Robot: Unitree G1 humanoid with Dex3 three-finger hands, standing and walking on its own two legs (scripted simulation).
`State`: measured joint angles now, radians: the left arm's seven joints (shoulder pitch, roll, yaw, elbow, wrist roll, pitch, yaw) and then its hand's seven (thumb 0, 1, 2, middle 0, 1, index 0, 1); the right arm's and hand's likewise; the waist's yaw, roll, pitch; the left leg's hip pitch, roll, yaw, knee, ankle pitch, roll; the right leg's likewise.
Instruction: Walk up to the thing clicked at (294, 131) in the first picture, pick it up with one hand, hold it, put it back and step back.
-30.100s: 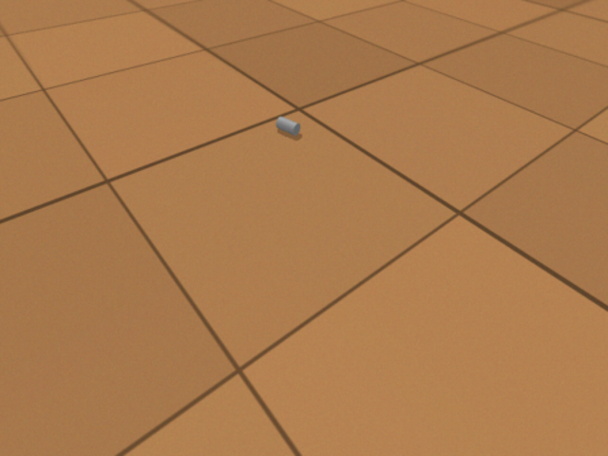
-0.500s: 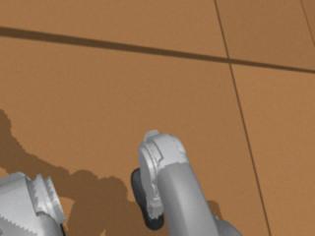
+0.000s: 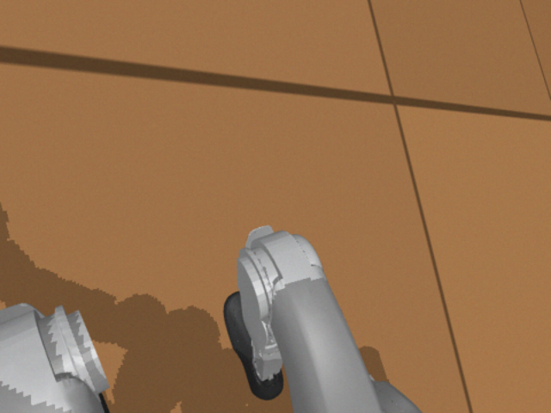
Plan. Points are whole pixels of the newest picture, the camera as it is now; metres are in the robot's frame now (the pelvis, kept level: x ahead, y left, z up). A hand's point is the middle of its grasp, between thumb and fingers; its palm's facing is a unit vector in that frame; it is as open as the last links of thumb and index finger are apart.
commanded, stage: open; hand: left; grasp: from above
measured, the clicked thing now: out of the picture +0.45 +0.37 -0.26
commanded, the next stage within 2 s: withdraw in 0.66 s
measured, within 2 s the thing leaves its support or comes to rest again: rests again in 0.08 s
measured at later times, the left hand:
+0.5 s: hand out of the picture +0.44 +0.35 -0.22, palm faces -0.44 -0.17 -0.88, open 11.8 cm
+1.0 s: hand out of the picture +0.46 +0.36 -0.20, palm faces -0.33 -0.14 -0.93, open 13.1 cm
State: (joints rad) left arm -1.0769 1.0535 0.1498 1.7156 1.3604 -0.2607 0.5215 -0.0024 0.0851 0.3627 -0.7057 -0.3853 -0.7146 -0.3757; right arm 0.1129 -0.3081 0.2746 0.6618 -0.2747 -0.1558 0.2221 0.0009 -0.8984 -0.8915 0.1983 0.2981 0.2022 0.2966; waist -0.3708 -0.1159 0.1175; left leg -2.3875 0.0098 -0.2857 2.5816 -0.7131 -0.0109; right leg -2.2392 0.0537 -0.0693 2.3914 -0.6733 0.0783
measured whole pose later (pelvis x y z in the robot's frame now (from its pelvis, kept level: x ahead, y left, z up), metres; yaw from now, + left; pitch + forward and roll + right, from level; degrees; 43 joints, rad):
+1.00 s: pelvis +0.00 +0.00 +0.00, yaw +0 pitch +30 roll -16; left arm -1.03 1.00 0.18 1.54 1.35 -0.24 0.51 0.00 -0.34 0.86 -0.23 -0.87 -0.24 -0.86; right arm 0.15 -0.31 0.24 0.66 -0.26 -0.15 0.23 0.00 -0.91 -0.89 0.20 0.30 0.20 0.30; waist -0.34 -0.10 0.08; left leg -2.39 0.00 -0.29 2.57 -0.72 -0.02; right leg -2.25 0.04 -0.08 2.38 -0.68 0.06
